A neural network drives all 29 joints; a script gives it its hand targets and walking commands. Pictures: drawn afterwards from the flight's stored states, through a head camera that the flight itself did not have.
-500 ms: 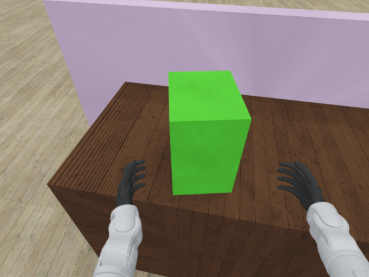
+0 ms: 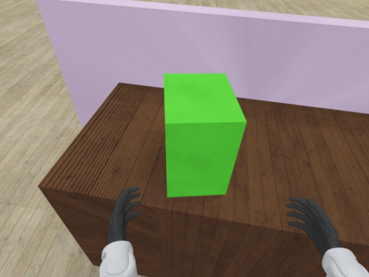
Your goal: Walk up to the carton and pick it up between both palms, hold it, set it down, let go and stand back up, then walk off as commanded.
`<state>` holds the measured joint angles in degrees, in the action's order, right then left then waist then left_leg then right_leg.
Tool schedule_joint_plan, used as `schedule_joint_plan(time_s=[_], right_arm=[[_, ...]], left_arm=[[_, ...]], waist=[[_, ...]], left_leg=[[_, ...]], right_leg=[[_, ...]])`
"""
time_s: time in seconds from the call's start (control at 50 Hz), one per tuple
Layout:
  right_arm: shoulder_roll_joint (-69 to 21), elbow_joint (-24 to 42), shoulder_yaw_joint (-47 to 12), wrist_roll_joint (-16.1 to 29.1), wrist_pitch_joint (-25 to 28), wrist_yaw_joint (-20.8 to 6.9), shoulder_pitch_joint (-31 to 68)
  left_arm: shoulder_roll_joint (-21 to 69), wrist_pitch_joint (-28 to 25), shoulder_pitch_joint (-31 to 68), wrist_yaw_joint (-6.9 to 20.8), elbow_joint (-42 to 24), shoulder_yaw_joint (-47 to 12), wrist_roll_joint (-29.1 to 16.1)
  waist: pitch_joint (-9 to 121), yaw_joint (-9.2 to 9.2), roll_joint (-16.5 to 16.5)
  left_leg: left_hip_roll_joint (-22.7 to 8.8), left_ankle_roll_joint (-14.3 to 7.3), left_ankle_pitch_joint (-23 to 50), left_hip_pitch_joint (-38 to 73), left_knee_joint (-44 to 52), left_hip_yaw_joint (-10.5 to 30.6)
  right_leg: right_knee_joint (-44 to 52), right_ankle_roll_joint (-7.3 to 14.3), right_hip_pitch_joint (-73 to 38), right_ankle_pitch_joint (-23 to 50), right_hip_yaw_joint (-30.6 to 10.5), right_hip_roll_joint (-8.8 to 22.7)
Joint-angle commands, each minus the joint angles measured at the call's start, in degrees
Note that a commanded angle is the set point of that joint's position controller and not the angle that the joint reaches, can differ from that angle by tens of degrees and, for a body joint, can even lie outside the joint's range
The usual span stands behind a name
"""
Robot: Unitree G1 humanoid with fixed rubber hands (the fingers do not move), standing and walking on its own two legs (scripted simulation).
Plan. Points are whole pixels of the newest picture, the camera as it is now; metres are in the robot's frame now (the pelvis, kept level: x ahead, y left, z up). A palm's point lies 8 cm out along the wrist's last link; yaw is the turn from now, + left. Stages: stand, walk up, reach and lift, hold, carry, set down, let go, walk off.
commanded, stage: set down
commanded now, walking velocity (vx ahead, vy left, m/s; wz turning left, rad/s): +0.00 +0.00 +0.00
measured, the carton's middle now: (195, 136) +0.51 +0.04 +0.04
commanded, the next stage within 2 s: let go in 1.78 s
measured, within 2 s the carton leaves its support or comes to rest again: neither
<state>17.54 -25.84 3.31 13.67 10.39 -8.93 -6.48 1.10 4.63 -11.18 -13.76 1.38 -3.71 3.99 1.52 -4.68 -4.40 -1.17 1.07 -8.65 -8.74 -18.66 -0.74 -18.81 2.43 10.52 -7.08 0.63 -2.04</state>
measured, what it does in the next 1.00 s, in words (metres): stands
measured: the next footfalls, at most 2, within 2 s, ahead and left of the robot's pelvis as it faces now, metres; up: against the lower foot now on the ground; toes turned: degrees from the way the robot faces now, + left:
none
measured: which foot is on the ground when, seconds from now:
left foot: down 0.00-1.00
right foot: down 0.00-1.00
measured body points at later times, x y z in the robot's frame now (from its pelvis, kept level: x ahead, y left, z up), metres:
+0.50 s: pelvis +0.01 +0.00 +0.00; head +0.02 +0.03 +0.45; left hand +0.21 +0.18 -0.03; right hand +0.24 -0.23 -0.01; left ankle +0.02 +0.13 -0.75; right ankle +0.03 -0.09 -0.75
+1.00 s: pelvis +0.02 +0.00 +0.00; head +0.03 +0.04 +0.45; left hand +0.19 +0.21 -0.06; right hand +0.23 -0.22 -0.03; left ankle +0.02 +0.13 -0.75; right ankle +0.03 -0.09 -0.75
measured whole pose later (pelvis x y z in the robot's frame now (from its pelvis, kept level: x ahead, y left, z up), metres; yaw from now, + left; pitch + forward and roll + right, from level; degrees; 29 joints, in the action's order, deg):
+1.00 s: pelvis +0.02 +0.00 +0.00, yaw +0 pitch -1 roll +0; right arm 11.7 -27.6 3.3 11.3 11.5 -4.2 -12.9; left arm -5.4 1.1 -17.1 -6.8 14.2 -1.1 4.0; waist -2.5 -4.7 -4.4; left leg -1.2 1.0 -10.2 -7.4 -18.8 -0.8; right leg -18.5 2.5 8.9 -8.4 0.6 -2.0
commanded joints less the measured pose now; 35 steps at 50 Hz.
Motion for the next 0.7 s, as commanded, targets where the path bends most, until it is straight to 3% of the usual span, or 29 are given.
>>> schedule_joint_plan(time_s=[0.0,0.02,0.04,0.06,0.12,0.14,0.18,0.2,0.22,0.24,0.28,0.3,0.32,0.34,0.36,0.42,0.44,0.46,0.48,0.5,0.52,0.54,0.56,0.58,0.6,0.62,0.64,0.66,0.68], right_arm=[[9.4,9.9,-2.8,2.5,0.6,-0.6,-2.6],[8.7,9.8,-2.1,1.0,0.1,0.0,-2.1],[7.9,13.4,-2.1,2.1,0.0,0.2,-1.0],[7.9,11.5,-2.7,1.5,-0.3,0.0,-2.8],[7.6,18.6,-1.8,1.1,0.6,1.0,-1.3],[6.6,15.4,-1.9,0.0,0.3,0.9,-3.5],[7.3,18.9,-1.2,0.4,1.3,0.9,-3.0],[6.0,14.8,-1.3,-0.8,0.1,1.5,-4.9],[7.0,19.0,-0.4,0.1,1.1,1.1,-3.0],[5.5,12.9,-0.1,-2.2,-0.2,1.4,-4.7],[5.7,14.7,-0.1,-1.6,-0.3,1.5,-2.5],[4.9,12.0,-1.0,-1.7,-1.2,1.3,-5.1],[5.2,10.8,-0.4,-2.6,-1.5,1.8,-4.2],[4.9,8.4,-0.4,-3.6,-2.2,2.2,-4.8],[5.1,11.7,-0.7,-2.7,-1.6,2.2,-4.0],[4.5,8.3,-0.2,-4.6,-1.4,2.7,-5.7],[2.8,8.4,-1.3,-5.0,-1.1,3.1,-6.3],[5.6,11.5,-0.1,-2.7,0.9,2.5,-5.6],[5.1,8.9,-0.5,-2.8,0.8,2.7,-6.5],[5.1,9.3,-0.6,-2.6,1.8,3.2,-7.9],[4.5,6.4,-1.0,-3.3,1.5,3.3,-8.6],[5.2,6.6,-0.4,-3.0,2.2,3.1,-7.0],[3.9,7.1,-1.8,-2.5,2.5,3.2,-7.9],[3.6,4.4,-2.6,-2.4,2.6,3.3,-9.8],[3.1,0.4,-2.6,-3.8,2.1,3.9,-8.9],[3.6,0.9,-3.1,-3.3,2.1,3.9,-9.5],[3.7,0.2,-3.1,-3.5,2.3,3.9,-10.3],[2.7,-1.3,-3.8,-4.9,2.1,4.3,-9.1],[3.4,3.5,-3.1,-3.2,3.1,3.9,-7.8]], left_arm=[[1.2,-0.3,1.1,0.3,-6.1,-1.0,2.5],[0.8,0.1,0.5,1.1,-2.6,-1.5,1.4],[0.0,-0.7,1.8,0.9,-7.6,-1.9,0.1],[0.2,-0.6,0.6,1.3,-4.4,-1.8,0.8],[-2.8,-2.0,2.5,1.0,-8.2,0.3,0.0],[-1.7,-2.3,1.8,0.9,-5.5,-0.4,-0.2],[-2.5,-3.2,0.6,0.5,-8.8,0.1,-0.4],[-2.3,-2.5,0.9,1.1,-3.4,-1.0,-0.2],[-2.9,-3.6,1.7,0.3,-10.3,0.0,-0.6],[-3.0,-2.2,0.8,1.3,-1.4,0.3,0.1],[-4.2,-2.5,2.9,1.2,-3.2,0.3,-0.3],[-3.6,-2.5,0.9,1.3,-1.0,0.5,-0.3],[-4.3,-2.2,1.1,2.0,0.0,0.3,-0.6],[-5.0,-1.2,0.4,2.4,3.8,2.3,0.6],[-5.2,-2.0,0.5,2.3,-2.5,1.8,-0.6],[-6.7,-3.0,-0.5,3.0,1.5,3.3,-0.4],[-6.8,-3.0,-1.4,3.4,1.2,3.3,-0.1],[-6.5,-4.8,-1.7,2.4,-6.2,2.5,-1.3],[-6.1,-5.1,-2.7,2.8,-2.4,2.6,-0.9],[-7.0,-6.0,-4.1,3.1,-2.8,2.9,-1.5],[-6.9,-5.4,-5.4,3.4,-0.9,2.7,-0.7],[-6.9,-6.2,-5.2,3.3,-4.1,3.0,-0.7],[-6.9,-6.0,-6.6,4.1,-0.4,2.3,-1.0],[-6.3,-6.2,-8.2,4.1,-0.8,3.0,-0.5],[-7.0,-5.1,-7.5,5.4,5.1,2.3,-0.4],[-7.1,-5.3,-7.9,5.4,3.9,3.1,0.2],[-6.4,-4.9,-9.0,5.9,5.3,3.2,0.2],[-7.4,-4.7,-7.3,6.5,7.7,4.0,0.3],[-7.9,-5.9,-7.6,5.7,1.4,3.9,0.1]], waist=[[0.2,2.34,0.6],[-1.2,3.78,-2.5],[0.9,3.00,-1.6],[-0.9,3.15,-1.9],[0.9,1.86,-1.4],[-0.3,2.34,-1.3],[2.3,1.66,-2.6],[-1.2,3.04,-1.8],[2.1,1.70,0.4],[-2.0,2.99,-1.5],[-0.8,2.20,-1.3],[-2.9,1.88,0.2],[-2.5,2.94,-1.1],[-5.0,2.69,-0.9],[-1.2,1.99,-1.0],[-0.5,2.48,-0.9],[-0.2,2.54,-0.2],[4.3,1.66,1.8],[3.4,2.22,1.7],[6.0,2.77,0.4],[3.0,2.54,1.8],[5.1,2.07,3.0],[5.2,2.32,0.6],[4.1,2.81,2.7],[2.0,3.53,1.9],[1.7,2.77,2.6],[1.9,3.61,1.7],[0.1,3.33,1.5],[3.0,1.70,2.5]], left_leg=[[1.2,-0.2,1.7,5.5,4.1,-0.6],[1.3,-0.2,0.4,5.4,3.7,-1.0],[0.8,-0.3,0.1,5.3,3.7,-1.1],[1.3,-0.7,-1.1,4.7,4.1,-0.9],[1.6,-1.1,-0.8,3.9,3.3,-1.6],[1.6,-1.3,-0.4,3.6,3.2,-1.9],[1.6,-1.3,-0.1,3.2,3.0,-1.6],[1.7,-1.3,-1.5,3.0,3.1,-2.1],[1.3,-1.1,-1.5,3.0,2.8,-1.5],[1.6,-1.6,-3.7,2.1,3.0,-1.9],[1.5,-1.7,-4.7,2.8,3.2,-1.3],[1.8,-1.7,-3.8,2.1,3.1,-2.1],[1.5,-1.4,-3.9,2.9,3.0,-1.6],[2.1,-1.6,-3.3,2.6,3.3,-2.3],[2.1,-1.5,-0.6,2.7,2.9,-2.7],[2.3,-0.9,1.3,2.9,2.2,-2.6],[2.4,-0.8,2.1,2.9,1.5,-2.5],[2.0,-0.1,6.6,4.4,1.4,-2.2],[2.1,0.1,6.8,4.7,1.3,-2.4],[2.4,-0.1,7.9,5.0,0.9,-2.3],[2.2,0.3,8.8,5.0,0.8,-2.2],[2.0,0.7,10.2,5.9,0.9,-1.7],[2.0,0.4,10.2,5.3,0.8,-2.1],[2.2,0.9,11.8,6.2,1.0,-1.8],[2.2,0.8,11.0,6.0,0.6,-2.1],[1.8,0.9,11.9,6.5,0.8,-1.9],[2.2,1.1,12.3,6.7,1.1,-2.0],[2.7,0.8,10.9,6.1,0.6,-2.2],[2.0,1.0,12.4,6.4,0.9,-2.4]], right_leg=[[5.7,2.9,-4.8,-7.2,-2.7,1.0],[6.2,2.5,-3.8,-7.9,-3.3,1.2],[6.2,2.5,-4.8,-7.8,-3.8,1.6],[6.3,2.4,-4.2,-8.7,-3.9,1.5],[5.3,1.8,-4.8,-9.2,-4.2,2.1],[5.6,1.9,-3.8,-9.1,-4.6,2.2],[4.8,1.6,-5.5,-7.3,-3.7,1.4],[5.5,1.6,-3.9,-9.3,-4.6,2.3],[4.8,1.9,-4.3,-11.3,-4.5,2.1],[5.5,1.8,-3.3,-12.0,-4.5,2.9],[6.0,1.7,-3.3,-14.6,-5.2,3.4],[5.8,1.9,-2.7,-13.7,-5.4,3.2],[6.2,1.6,-2.5,-13.6,-5.8,3.4],[6.2,1.2,-2.8,-12.5,-4.7,3.1],[6.0,1.0,-4.2,-9.7,-5.0,3.1],[4.8,0.8,-4.8,-5.4,-4.4,2.8],[4.7,0.8,-5.9,-4.5,-5.0,3.1],[3.7,1.2,-7.0,0.6,-4.1,2.6],[3.8,1.3,-6.7,2.3,-4.0,2.0],[3.6,0.7,-9.0,5.9,-4.2,2.2],[3.4,0.7,-8.1,6.4,-3.4,2.1],[3.1,0.9,-9.1,8.1,-3.7,2.0],[3.6,1.1,-9.9,8.2,-3.6,1.8],[3.7,1.4,-10.6,10.9,-3.3,1.4],[3.9,1.1,-8.8,10.6,-3.5,2.4],[4.0,1.1,-10.0,11.5,-3.2,2.2],[4.8,1.4,-10.0,11.3,-3.0,1.8],[4.8,0.7,-9.4,10.4,-3.9,2.8],[3.9,1.2,-10.5,10.0,-2.5,1.6]])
